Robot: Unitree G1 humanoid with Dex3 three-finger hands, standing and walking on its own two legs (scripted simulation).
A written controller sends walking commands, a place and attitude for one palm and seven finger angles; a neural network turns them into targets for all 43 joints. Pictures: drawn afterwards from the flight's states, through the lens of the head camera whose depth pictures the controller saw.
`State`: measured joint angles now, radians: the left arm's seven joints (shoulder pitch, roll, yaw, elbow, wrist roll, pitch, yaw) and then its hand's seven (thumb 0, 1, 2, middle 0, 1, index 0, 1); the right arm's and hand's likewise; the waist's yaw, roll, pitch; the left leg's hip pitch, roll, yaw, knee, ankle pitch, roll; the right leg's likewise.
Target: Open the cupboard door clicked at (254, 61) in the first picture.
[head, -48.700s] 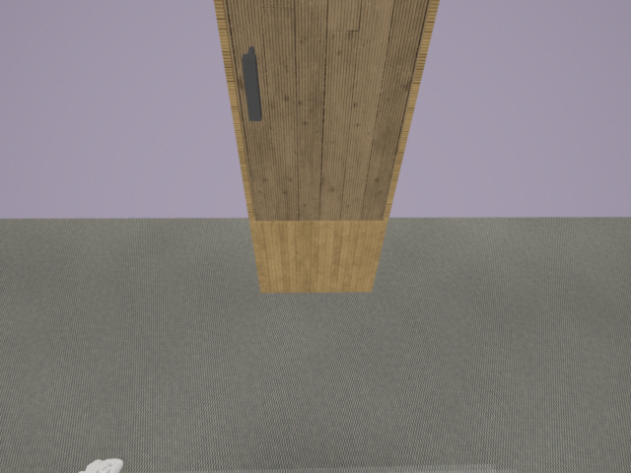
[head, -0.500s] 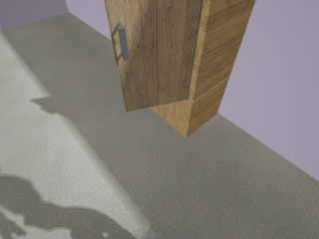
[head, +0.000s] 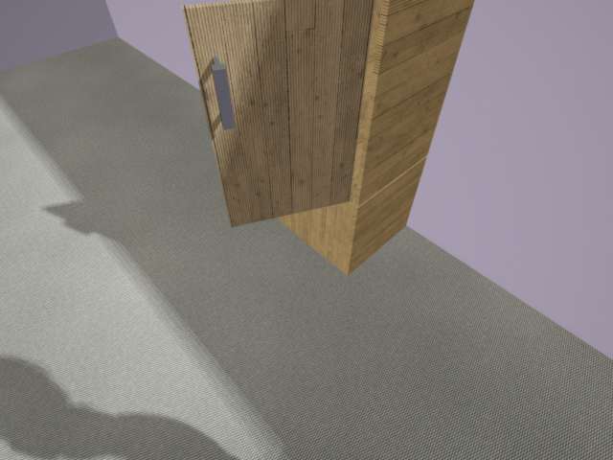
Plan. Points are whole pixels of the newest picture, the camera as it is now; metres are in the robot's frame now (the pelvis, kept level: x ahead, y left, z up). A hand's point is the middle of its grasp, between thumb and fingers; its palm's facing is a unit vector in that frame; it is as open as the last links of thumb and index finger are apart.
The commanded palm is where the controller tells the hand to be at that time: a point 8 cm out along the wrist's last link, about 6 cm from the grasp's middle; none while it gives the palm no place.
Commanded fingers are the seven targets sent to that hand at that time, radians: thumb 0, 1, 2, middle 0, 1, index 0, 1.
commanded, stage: look to check the result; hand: left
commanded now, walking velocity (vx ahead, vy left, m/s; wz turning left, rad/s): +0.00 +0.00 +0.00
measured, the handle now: (222, 93) +0.78 +0.22 +0.08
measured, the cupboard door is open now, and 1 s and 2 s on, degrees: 63 63 63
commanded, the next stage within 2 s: stand and wait in 0.52 s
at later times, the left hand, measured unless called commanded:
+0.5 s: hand out of the picture +0.06 +0.21 -0.16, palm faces +0.01 -0.95 -0.31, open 7.4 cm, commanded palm none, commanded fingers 0.00 0.90 0.90 -0.20 -0.30 -0.20 -0.30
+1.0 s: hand out of the picture +0.09 +0.21 -0.16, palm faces +0.00 -0.94 -0.33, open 7.4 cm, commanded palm none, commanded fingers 0.00 0.90 0.90 -0.20 -0.30 -0.20 -0.30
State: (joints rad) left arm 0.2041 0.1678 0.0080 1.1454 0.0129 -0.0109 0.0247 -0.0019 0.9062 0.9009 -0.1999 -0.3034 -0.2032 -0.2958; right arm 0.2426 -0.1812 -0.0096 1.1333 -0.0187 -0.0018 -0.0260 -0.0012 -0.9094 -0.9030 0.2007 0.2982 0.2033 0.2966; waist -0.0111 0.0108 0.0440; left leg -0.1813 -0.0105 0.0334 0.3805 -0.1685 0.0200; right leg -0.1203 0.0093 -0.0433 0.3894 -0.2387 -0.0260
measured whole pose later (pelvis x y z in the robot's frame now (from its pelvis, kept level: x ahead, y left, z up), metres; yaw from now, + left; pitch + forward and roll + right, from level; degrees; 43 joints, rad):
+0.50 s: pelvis +0.02 -0.01 +0.00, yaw +0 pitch -2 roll +0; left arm 0.16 0.26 0.02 1.15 0.01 -0.02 0.02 0.00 0.91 0.90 -0.20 -0.30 -0.20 -0.30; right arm 0.16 -0.27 -0.01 1.13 -0.02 0.00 -0.02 0.00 -0.91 -0.90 0.20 0.30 0.20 0.30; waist 0.00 0.02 0.05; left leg -0.14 0.00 0.02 0.33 -0.17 0.00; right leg -0.07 0.02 -0.05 0.33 -0.24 -0.04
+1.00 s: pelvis +0.03 -0.03 +0.00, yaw +0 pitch -2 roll +1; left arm 0.13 0.28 0.02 1.14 0.01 -0.02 0.02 0.00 0.90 0.90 -0.20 -0.30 -0.20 -0.30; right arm 0.15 -0.30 0.00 1.12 -0.02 0.00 -0.02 0.00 -0.91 -0.90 0.20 0.30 0.20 0.30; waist -0.01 0.02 0.05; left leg -0.11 0.02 0.02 0.31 -0.17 -0.02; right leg -0.04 0.05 -0.05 0.30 -0.23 -0.06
